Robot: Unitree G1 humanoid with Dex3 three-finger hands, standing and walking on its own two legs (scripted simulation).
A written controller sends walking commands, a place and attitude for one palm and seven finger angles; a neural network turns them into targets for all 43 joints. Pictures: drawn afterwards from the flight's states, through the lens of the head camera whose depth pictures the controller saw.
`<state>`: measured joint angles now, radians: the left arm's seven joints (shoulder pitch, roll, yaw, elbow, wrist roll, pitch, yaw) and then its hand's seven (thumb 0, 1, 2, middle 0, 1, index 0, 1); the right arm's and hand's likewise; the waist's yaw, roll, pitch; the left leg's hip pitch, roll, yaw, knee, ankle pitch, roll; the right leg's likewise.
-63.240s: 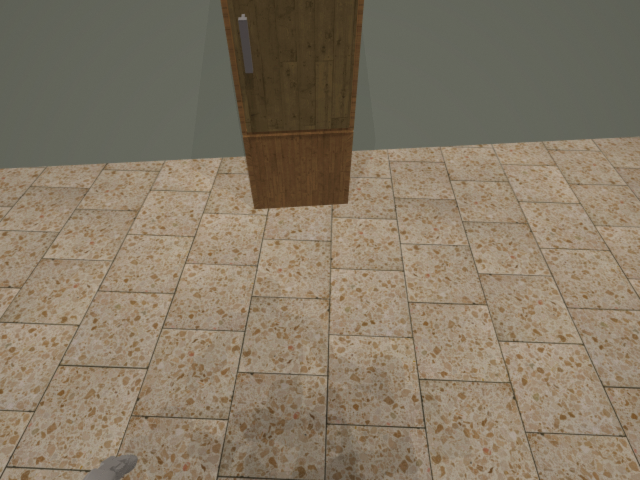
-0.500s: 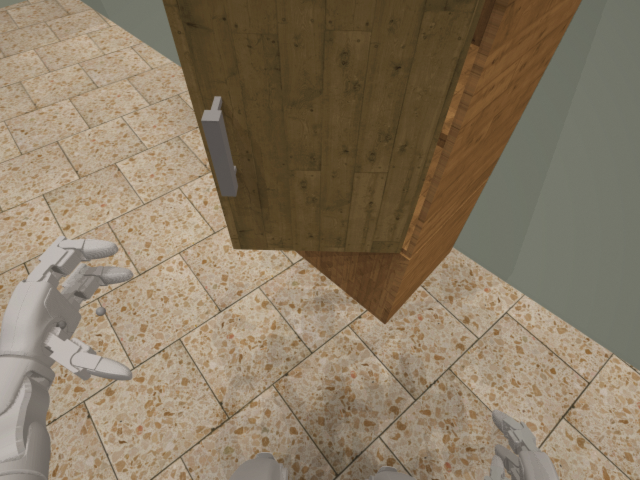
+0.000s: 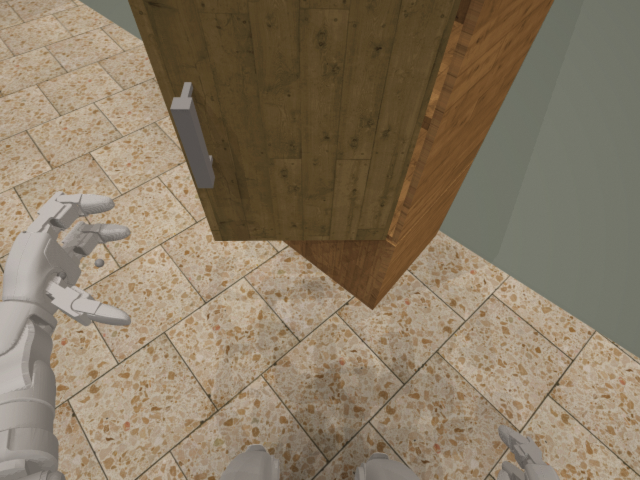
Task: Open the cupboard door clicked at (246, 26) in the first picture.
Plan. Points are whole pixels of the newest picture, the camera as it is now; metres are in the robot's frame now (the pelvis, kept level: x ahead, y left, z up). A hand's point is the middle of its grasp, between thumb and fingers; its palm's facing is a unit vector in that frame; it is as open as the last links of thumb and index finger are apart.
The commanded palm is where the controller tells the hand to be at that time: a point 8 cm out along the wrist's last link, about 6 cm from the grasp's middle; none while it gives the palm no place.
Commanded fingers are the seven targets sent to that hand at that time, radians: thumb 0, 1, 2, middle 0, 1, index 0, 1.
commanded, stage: move the hooked fingers beside the handle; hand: left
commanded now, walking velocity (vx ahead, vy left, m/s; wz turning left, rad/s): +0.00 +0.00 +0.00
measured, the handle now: (197, 137) +0.59 +0.20 +0.04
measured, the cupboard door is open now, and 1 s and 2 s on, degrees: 42 42 42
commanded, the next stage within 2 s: none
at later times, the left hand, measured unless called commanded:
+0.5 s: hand (120, 220) +0.42 +0.27 +0.05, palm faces +0.03 -1.00 -0.01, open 14.0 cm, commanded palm +0.40 +0.32 +0.05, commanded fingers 0.00 -0.50 0.30 -0.30 -1.20 -0.30 -1.20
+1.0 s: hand (142, 179) +0.49 +0.26 +0.05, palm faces +0.04 -1.00 -0.02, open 14.0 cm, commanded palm +0.47 +0.31 +0.05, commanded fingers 0.00 -0.50 0.30 -0.30 -1.20 -0.30 -1.20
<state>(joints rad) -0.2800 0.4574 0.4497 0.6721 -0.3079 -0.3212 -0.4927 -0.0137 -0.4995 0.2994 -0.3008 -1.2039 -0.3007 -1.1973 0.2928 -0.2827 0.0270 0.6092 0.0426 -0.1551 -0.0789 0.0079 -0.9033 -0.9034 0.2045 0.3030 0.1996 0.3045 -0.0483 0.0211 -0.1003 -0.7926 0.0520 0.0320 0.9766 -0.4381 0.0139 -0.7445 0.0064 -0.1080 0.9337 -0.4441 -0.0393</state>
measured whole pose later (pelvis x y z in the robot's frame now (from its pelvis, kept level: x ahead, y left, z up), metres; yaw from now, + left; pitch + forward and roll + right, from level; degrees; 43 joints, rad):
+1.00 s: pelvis +0.00 +0.02 -0.02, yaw -2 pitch +21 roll -4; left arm -0.82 0.61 0.48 1.17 -0.12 -0.40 -0.35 -0.01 -0.50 0.30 -0.30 -1.20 -0.30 -1.20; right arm 0.38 -0.28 0.05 0.63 0.00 0.05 -0.04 0.00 -0.90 -0.90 0.21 0.30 0.20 0.30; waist -0.16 0.02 -0.10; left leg -0.98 0.06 0.05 1.07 -0.46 0.05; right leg -0.92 0.01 -0.09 0.99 -0.44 -0.01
